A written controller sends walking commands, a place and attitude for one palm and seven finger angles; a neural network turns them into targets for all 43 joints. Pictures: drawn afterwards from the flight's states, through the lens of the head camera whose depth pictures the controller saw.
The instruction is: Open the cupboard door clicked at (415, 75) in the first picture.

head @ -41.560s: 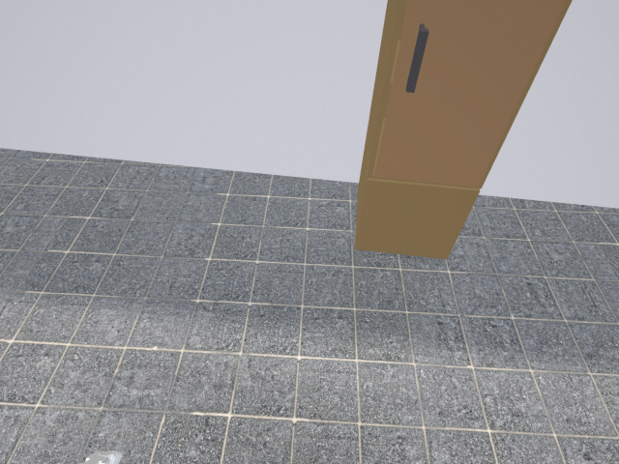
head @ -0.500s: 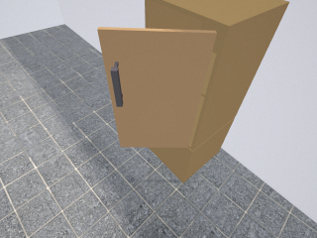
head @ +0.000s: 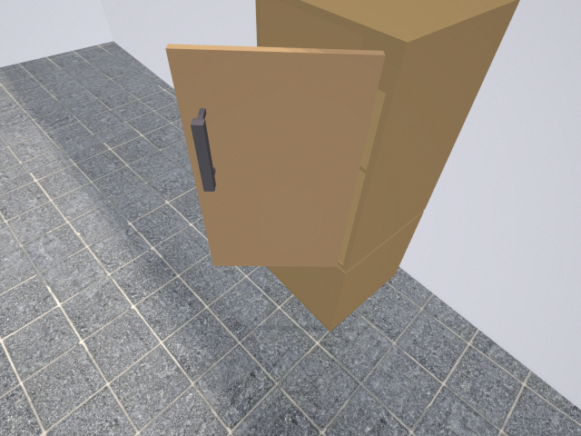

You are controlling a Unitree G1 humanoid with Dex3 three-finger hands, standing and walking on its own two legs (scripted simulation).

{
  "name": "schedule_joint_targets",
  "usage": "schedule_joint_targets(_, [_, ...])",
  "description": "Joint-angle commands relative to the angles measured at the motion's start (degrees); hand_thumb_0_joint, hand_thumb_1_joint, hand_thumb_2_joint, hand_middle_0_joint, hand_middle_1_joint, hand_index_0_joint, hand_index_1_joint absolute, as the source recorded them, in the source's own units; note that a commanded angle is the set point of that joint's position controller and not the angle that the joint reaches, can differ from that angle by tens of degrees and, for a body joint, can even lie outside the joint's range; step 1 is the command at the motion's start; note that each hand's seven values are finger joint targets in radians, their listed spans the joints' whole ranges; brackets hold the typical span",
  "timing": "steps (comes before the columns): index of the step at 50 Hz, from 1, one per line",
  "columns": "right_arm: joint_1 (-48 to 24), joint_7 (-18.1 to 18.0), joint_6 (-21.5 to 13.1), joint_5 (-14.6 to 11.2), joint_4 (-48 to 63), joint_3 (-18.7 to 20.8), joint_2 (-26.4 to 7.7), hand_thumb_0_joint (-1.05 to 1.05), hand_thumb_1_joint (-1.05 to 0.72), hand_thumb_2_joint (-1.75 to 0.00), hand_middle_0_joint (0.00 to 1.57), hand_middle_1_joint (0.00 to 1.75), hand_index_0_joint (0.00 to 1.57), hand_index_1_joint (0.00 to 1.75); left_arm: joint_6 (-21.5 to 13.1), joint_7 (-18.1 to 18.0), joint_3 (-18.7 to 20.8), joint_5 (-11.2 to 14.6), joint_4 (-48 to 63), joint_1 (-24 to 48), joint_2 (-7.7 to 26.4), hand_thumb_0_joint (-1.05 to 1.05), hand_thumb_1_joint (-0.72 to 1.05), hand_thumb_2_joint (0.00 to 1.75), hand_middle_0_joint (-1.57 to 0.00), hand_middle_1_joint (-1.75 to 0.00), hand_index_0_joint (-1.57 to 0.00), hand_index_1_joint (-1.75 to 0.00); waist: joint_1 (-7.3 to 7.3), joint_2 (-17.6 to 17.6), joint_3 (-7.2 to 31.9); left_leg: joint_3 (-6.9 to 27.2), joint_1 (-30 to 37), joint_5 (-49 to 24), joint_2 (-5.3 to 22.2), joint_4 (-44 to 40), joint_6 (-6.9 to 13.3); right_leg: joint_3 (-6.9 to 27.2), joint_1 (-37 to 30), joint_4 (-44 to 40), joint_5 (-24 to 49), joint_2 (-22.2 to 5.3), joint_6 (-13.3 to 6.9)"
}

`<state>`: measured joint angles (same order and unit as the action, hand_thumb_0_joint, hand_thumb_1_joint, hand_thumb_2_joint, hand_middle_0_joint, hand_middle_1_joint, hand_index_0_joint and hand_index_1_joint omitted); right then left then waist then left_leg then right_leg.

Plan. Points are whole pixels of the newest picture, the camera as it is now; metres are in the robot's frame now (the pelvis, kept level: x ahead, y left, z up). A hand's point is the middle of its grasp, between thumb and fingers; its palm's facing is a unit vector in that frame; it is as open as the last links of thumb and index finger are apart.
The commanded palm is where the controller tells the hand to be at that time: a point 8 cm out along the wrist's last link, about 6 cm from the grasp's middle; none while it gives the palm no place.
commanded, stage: look again from close up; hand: left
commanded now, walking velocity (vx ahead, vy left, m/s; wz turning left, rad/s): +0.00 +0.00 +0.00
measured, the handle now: (206, 151) +0.58 +0.20 +0.07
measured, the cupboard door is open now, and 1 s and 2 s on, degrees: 50 50 50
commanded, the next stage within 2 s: raise the hand with hooked fingers in 0.48 s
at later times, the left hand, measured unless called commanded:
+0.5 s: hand out of the picture +0.00 +0.15 -0.18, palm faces +0.03 -0.99 -0.15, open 7.4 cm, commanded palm none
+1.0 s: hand (192, 392) +0.19 +0.15 -0.05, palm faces +0.10 -1.00 +0.00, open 8.5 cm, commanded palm +0.15 +0.23 -0.03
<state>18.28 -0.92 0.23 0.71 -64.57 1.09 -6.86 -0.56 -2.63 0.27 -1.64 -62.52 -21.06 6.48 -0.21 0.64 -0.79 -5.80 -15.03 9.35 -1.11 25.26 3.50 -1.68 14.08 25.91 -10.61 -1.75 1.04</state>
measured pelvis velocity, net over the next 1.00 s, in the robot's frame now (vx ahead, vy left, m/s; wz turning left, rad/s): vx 0.03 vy -0.04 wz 0.04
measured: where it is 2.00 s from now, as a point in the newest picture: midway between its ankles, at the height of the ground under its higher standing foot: outside the picture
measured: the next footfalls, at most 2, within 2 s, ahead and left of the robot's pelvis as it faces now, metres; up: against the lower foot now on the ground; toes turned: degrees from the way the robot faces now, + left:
none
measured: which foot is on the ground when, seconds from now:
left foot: down 0.00-1.00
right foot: down 0.00-1.00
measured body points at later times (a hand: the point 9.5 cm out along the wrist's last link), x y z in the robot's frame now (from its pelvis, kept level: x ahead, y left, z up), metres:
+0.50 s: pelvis +0.01 -0.01 +0.00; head +0.02 +0.00 +0.45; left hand +0.00 +0.20 -0.16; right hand +0.01 -0.22 -0.16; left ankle +0.05 +0.08 -0.74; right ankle +0.04 -0.13 -0.74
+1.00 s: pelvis +0.03 -0.04 -0.07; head +0.05 -0.02 +0.38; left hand +0.18 +0.20 -0.04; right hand +0.27 -0.27 -0.09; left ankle +0.05 +0.08 -0.74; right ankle +0.04 -0.13 -0.74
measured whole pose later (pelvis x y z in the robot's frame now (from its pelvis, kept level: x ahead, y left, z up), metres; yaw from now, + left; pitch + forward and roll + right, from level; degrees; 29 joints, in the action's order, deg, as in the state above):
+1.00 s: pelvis +0.03 -0.04 -0.07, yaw +2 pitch +10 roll +0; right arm 7.0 -0.1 -12.1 -1.1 -28.2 4.3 -14.2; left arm -26.7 13.1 6.6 12.4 -1.6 -30.7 9.8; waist 1.0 2.7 7.7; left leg -2.3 -43.7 27.4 1.5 61.1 0.7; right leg -4.4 41.4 61.3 -30.0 -0.6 -2.0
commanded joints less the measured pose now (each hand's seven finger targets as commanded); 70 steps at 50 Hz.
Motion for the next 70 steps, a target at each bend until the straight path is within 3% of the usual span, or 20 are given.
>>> schedule_joint_targets(1, [3.15, -0.26, -0.69, 0.07, 1.95, 0.96, -5.5, 0.0, -0.9, -0.9, 0.2, 0.3, 0.2, 0.3, -0.52, -0.03, 0.88, 0.22, 1.46, -4.41, 4.57, 0.0, 0.9, 0.9, -0.2, -0.3, -0.2, -0.3, -0.01, -0.81, -5.11, 9.7, -2.12, 13.74, 7.21, -9.45, -1.72, 5.13, 2.89, -6.24, -7.75, -3.81, -2.04])
schedule_joint_targets(28, [1.14, -0.35, -1.05, -0.1, 1.16, 0.43, -5.77, 0.0, -0.9, -0.9, 0.2, 0.3, 0.2, 0.3, -0.78, 0.01, 0.65, 0.37, 1.02, -2.44, 5.14, 0.0, 0.9, 0.9, -0.2, -0.3, -0.2, -0.3, 0.1, -0.53, -3.78, 8.47, 1.43, 7.12, 7.44, -9.08, -2.05, 5.08, 0.54, -6.85, -2.03, -4.3, -1.98])
schedule_joint_targets(29, [-3.99, 0.0, -1.67, -0.31, 5.4, 0.22, -8.26, 0.0, -0.9, -0.9, 0.2, 0.3, 0.2, 0.3, -1.12, -1.79, -0.11, -0.29, -0.65, -3.81, 7.36, 0.0, 0.9, 0.9, -0.2, -0.3, -0.2, -0.3, 1.76, -0.93, -3.05, 5.02, -0.17, 3.94, 8.08, 1.37, -3.56, 4.12, 0.15, -5.05, 0.85, -5.38, -2.39])
schedule_joint_targets(30, [-2.87, -2.61, -10.14, -2.78, 28.06, 0.42, -17.92, 0.0, -0.9, -0.9, 0.2, 0.3, 0.2, 0.3, -13.49, -2.26, 4.49, 12.44, 91.74, 37.28, 18.11, 0.0, 0.88, 0.89, -0.2, -0.32, -0.2, -0.32, -6.43, -11.8, 26.7, 6.2, 16.96, 1.98, 1.56, -3.6, -3.26, -1.42, -4.13, 0.88, 0.86, 0.8, -2.27])
schedule_joint_targets(31, [-7.05, -4.36, -16.05, -3.55, 24.3, -1.04, -13.43, 0.0, -0.9, -0.9, 0.2, 0.3, 0.2, 0.3, -10.96, -6.03, 5.73, 8.37, 79.78, 14.84, 16.51, 0.0, 0.85, 0.88, -0.2, -0.33, -0.2, -0.33, -0.19, -15.21, 24.38, 8.05, 14.17, 8.15, 4.34, -6.22, -3.93, -2.25, -1.36, 5.55, -5.37, 1.82, -3.66])
schedule_joint_targets(32, [-7.38, -3.75, -18.13, -4.23, 24.39, -0.8, -10.63, 0.0, -0.9, -0.9, 0.2, 0.3, 0.2, 0.3, -2.67, -7.97, -2.26, 8.05, 68.65, -1.93, 4.88, 0.0, 0.83, 0.87, -0.21, -0.34, -0.21, -0.34, -1.14, -13.44, 11.12, 10.95, 3.11, 16.49, 4.69, -8.1, -5.07, -3.95, 5.32, 6.75, -9.52, 1.73, -2.88])
schedule_joint_targets(33, [-5.21, -3.71, -19.15, -5.0, 23.05, -0.57, -11.09, 0.0, -0.9, -0.9, 0.2, 0.3, 0.2, 0.3, -0.22, -7.64, -7.4, 10.02, 65.77, -3.76, -3.45, 0.0, 0.81, 0.86, -0.21, -0.36, -0.21, -0.36, -2.35, -6.54, 1.74, 10.76, -2.19, 19.43, 4.11, -7.22, -4.11, -4.59, 7.68, 5.68, -8.46, 2.12, -2.48])
schedule_joint_targets(35, [-6.41, -3.69, -21.4, -3.85, 27.07, 0.53, -14.77, 0.0, -0.9, -0.9, 0.2, 0.3, 0.2, 0.3, -5.73, -6.59, -6.15, 10.62, 71.97, -0.68, 0.57, 0.0, 0.76, 0.84, -0.21, -0.39, -0.21, -0.39, -4.09, -1.61, -2.57, 11.26, -6.67, 20.4, 2.74, -1.02, -3.3, -4.27, 11.64, 4.37, -12.91, 1.91, -2.07])
schedule_joint_targets(36, [-6.19, -3.28, -21.7, -2.7, 28.29, 1.08, -14.92, 0.0, -0.9, -0.9, 0.2, 0.3, 0.2, 0.3, -8.72, -5.61, -4.92, 10.5, 68.69, -2.4, 0.2, 0.0, 0.74, 0.83, -0.21, -0.4, -0.21, -0.4, -4.36, 5.56, -2.84, 11.39, -9.23, 19.8, 2.24, 2.62, -3.33, -4.91, 15.04, 5.84, -15.42, 2.13, -1.91])
schedule_joint_targets(39, [-8.6, -0.67, -21.28, -1.38, 32.92, 3.2, -14.0, 0.0, -0.9, -0.9, 0.2, 0.3, 0.2, 0.3, -20.17, 2.14, 0.52, 11.88, 57.53, -16.32, -0.35, 0.0, 0.67, 0.8, -0.22, -0.45, -0.22, -0.45, 1.42, 14.37, 0.78, 7.85, -18.28, 15.9, 1.06, 12.91, -4.33, -5.07, 21.81, 12.72, -21.06, 2.23, -2.43])
schedule_joint_targets(41, [-10.97, 1.19, -19.88, -0.84, 35.81, 4.36, -14.05, 0.0, -0.9, -0.9, 0.2, 0.3, 0.2, 0.3, -29.63, 9.66, 4.98, 14.05, 57.53, -19.93, 2.37, 0.0, 0.62, 0.78, -0.22, -0.48, -0.22, -0.48, 3.17, 12.09, 3.77, 5.93, -23.62, 13.14, 0.32, 19.66, -4.75, -3.56, 23.78, 17.7, -19.8, 1.86, -3.06])
schedule_joint_targets(43, [-12.89, 2.4, -17.9, -1.04, 39.76, 5.46, -14.31, 0.0, -0.9, -0.9, 0.2, 0.3, 0.2, 0.3, -35.01, 15.15, 12.76, 14.07, 58.79, -21.59, 9.68, 0.0, 0.57, 0.76, -0.22, -0.51, -0.22, -0.51, 5.08, 2.97, 7.48, 4.73, -25.47, 9.55, -0.48, 23.95, -4.51, -1.94, 22.42, 22.75, -13.46, 1.41, -4.13])
schedule_joint_targets(46, [-14.8, 1.43, -14.9, -1.95, 45.04, 4.91, -13.35, 0.0, -0.9, -0.9, 0.2, 0.3, 0.2, 0.3, -31.18, 16.31, 13.98, 15.41, 69.3, -18.49, 11.07, 0.0, 0.5, 0.73, -0.23, -0.55, -0.23, -0.55, 5.99, -4.23, 14.61, 3.64, -25.07, 6.38, -0.46, 25.43, -3.3, -0.56, 20.5, 26.06, -6.13, 1.8, -3.8])
schedule_joint_targets(51, [-9.18, -0.93, -13.02, -1.96, 44.59, 4.31, -12.01, 0.0, -0.9, -0.9, 0.2, 0.3, 0.2, 0.3, -31.5, 14.76, 15.51, 17.75, 85.81, -6.61, 12.99, 0.0, 0.39, 0.68, -0.24, -0.63, -0.24, -0.63, 0.51, -7.51, 19.44, 5.9, -21.62, 0.52, 1.0, 30.39, -2.06, 1.6, 21.99, 25.22, 1.26, 2.41, -2.38])
schedule_joint_targets(55, [-7.66, -2.21, -15.06, -1.94, 41.22, 2.93, -13.18, 0.0, -0.9, -0.9, 0.2, 0.3, 0.2, 0.3, -33.94, 20.51, 11.64, 19.12, 83.13, 0.37, 12.48, 0.0, 0.29, 0.64, -0.24, -0.69, -0.24, -0.69, -4.0, -6.06, 16.14, 7.42, -24.09, 3.88, 1.74, 33.93, -1.64, 3.17, 26.65, 23.89, -1.51, 2.44, -1.59])
schedule_joint_targets(58, [-7.91, -3.06, -16.14, -2.83, 40.11, 2.24, -14.15, 0.0, -0.9, -0.9, 0.2, 0.3, 0.2, 0.3, -29.29, 25.31, 14.38, 20.87, 76.49, 2.13, 16.03, 0.0, 0.22, 0.61, -0.25, -0.74, -0.25, -0.74, -3.49, -4.54, 15.74, 7.61, -25.88, 6.21, 1.64, 33.67, -1.47, 4.96, 24.81, 21.03, -5.94, 2.0, -1.38])
schedule_joint_targets(61, [-8.93, -3.75, -16.0, -3.64, 40.61, 2.34, -14.09, 0.0, -0.9, -0.9, 0.2, 0.3, 0.2, 0.3, -22.74, 27.04, 21.45, 23.15, 72.21, -2.01, 19.33, 0.0, 0.15, 0.58, -0.25, -0.78, -0.25, -0.78, -0.24, 0.43, 21.03, 7.26, -26.27, 4.02, 1.18, 31.3, -1.58, 7.37, 15.54, 18.11, -2.36, -0.07, 0.46])
schedule_joint_targets(63, [-9.48, -3.69, -15.45, -3.65, 41.03, 1.94, -13.47, 0.0, -0.9, -0.9, 0.2, 0.3, 0.2, 0.3, -19.81, 26.97, 24.3, 24.46, 71.64, -3.19, 20.06, 0.0, 0.11, 0.56, -0.26, -0.81, -0.26, -0.81, 1.57, -0.76, 22.41, 7.37, -24.69, 1.17, 1.04, 29.58, -1.9, 7.01, 11.51, 18.3, 3.75, -0.61, 0.88])
schedule_joint_targets(67, [-9.84, -3.52, -15.72, -3.12, 40.61, 1.96, -12.77, 0.0, -0.9, -0.9, 0.2, 0.3, 0.2, 0.3, -20.1, 24.22, 26.33, 25.15, 71.33, -3.26, 19.96, 0.0, 0.01, 0.52, -0.26, -0.87, -0.26, -0.87, 2.67, 1.28, 20.19, 7.87, -22.66, -0.91, 1.1, 26.03, -2.22, 4.8, 10.34, 18.15, 8.09, -0.26, 0.78])
schedule_joint_targets(70, [-8.42, -3.27, -16.41, -3.17, 39.92, 1.98, -13.61, 0.0, -0.9, -0.9, 0.2, 0.3, 0.2, 0.3, -22.22, 23.81, 23.53, 24.37, 70.61, -0.33, 18.45, 0.0, -0.06, 0.49, -0.27, -0.92, -0.27, -0.92, 1.03, -0.13, 16.57, 7.39, -21.1, 1.26, 0.97, 23.91, -2.08, 3.09, 14.75, 17.07, 2.09, 0.5, 0.31])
